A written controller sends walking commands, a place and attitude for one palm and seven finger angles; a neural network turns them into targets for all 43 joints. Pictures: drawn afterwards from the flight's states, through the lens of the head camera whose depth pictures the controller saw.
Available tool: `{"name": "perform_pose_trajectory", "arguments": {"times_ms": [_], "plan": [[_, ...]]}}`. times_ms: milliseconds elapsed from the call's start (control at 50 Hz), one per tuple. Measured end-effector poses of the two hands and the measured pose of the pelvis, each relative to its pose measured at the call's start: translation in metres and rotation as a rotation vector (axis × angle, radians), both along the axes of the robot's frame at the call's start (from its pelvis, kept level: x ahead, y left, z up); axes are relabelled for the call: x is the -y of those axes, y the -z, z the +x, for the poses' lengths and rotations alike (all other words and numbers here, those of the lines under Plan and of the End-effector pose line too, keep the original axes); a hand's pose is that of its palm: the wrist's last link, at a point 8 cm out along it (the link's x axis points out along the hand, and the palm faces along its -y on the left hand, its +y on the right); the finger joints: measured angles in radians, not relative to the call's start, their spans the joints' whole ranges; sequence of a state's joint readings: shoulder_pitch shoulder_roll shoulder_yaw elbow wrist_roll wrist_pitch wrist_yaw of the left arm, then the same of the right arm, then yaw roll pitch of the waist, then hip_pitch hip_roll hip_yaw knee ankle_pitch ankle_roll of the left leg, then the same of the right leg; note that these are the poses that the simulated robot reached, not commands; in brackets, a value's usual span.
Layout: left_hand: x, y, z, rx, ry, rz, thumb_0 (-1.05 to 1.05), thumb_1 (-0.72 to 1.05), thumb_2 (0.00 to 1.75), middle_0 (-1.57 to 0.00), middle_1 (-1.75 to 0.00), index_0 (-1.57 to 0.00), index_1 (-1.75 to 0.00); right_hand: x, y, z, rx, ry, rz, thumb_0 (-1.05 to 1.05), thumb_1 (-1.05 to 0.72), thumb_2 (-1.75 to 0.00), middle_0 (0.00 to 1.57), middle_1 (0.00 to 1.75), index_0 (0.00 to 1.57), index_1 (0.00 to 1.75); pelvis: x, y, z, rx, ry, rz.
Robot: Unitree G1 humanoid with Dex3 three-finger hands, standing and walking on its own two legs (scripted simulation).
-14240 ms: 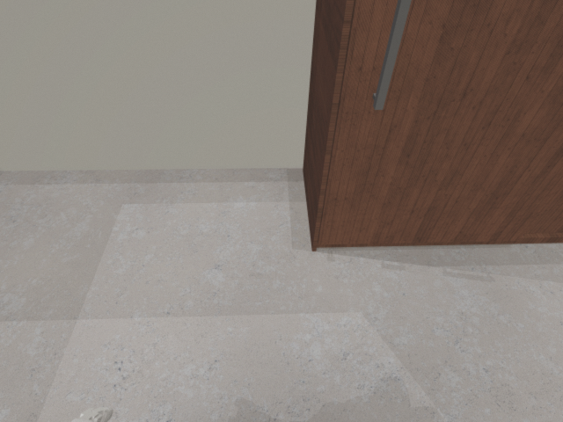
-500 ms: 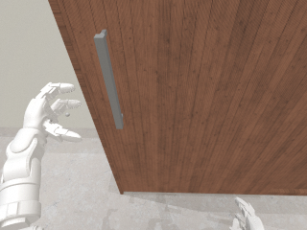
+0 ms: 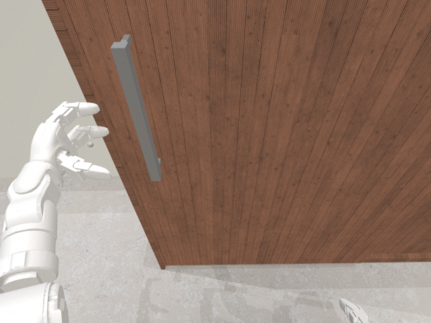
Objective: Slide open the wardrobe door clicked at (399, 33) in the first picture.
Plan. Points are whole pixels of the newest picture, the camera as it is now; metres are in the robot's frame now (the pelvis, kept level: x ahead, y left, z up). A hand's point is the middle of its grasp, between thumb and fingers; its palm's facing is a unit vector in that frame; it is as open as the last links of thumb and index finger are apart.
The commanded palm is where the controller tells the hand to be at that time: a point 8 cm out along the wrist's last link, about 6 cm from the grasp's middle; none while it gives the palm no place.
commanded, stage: move the hooked fingers beside the handle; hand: left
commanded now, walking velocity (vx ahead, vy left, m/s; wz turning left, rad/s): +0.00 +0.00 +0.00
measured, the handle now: (144, 120) +0.47 +0.17 +0.14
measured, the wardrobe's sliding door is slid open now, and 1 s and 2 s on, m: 0.00 0.00 0.00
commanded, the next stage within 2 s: feel for the door with the fingertips in 1.12 s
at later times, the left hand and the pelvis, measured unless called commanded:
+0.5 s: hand (107, 131) +0.42 +0.22 +0.15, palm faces +0.05 -1.00 +0.00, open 13.7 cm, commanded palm +0.39 +0.28 +0.15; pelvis +0.00 +0.00 +0.00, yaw +0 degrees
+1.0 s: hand (104, 133) +0.42 +0.23 +0.15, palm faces +0.05 -1.00 +0.01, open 14.0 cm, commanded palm +0.39 +0.28 +0.15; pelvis +0.00 +0.01 +0.00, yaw +0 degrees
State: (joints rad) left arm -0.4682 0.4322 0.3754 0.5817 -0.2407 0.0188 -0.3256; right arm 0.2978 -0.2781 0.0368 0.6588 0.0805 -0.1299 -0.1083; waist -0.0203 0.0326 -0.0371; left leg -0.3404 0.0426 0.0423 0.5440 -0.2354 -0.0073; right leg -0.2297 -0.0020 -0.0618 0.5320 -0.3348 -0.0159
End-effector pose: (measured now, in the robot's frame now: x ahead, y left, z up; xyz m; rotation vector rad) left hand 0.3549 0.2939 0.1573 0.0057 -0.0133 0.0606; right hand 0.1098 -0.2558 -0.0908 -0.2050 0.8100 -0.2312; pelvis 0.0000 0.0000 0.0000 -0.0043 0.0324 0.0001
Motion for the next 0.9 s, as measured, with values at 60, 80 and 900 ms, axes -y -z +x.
{"name": "perform_pose_trajectory", "arguments": {"times_ms": [60, 80, 900], "plan": [[0.002, 0.002, 0.007, -0.013, 0.002, -0.002, -0.01, -0.5, 0.3, -0.3, -1.2, -0.3, -1.2, 0.001, 0.002, -0.003, -0.019, 0.005, -0.003, 0.01, -0.91, -0.9, 0.21, 0.3, 0.2, 0.3, 0.0, 0.001, 0.001, -0.006, -0.002, -0.001], [0.003, 0.003, 0.009, -0.015, 0.003, -0.001, -0.01, -0.5, 0.3, -0.3, -1.2, -0.3, -1.2, 0.001, 0.002, -0.004, -0.025, 0.005, -0.003, 0.01, -0.91, -0.9, 0.21, 0.3, 0.2, 0.3, 0.0, 0.001, 0.001, -0.008, -0.002, -0.001], [0.011, 0.007, 0.039, 0.001, 0.014, -0.016, -0.01, -0.5, 0.3, -0.31, -1.2, -0.3, -1.2, 0.0, 0.009, -0.021, -0.113, 0.027, -0.005, 0.01, -0.91, -0.9, 0.21, 0.3, 0.2, 0.3, -0.005, 0.004, 0.001, -0.044, 0.003, -0.008]]}}
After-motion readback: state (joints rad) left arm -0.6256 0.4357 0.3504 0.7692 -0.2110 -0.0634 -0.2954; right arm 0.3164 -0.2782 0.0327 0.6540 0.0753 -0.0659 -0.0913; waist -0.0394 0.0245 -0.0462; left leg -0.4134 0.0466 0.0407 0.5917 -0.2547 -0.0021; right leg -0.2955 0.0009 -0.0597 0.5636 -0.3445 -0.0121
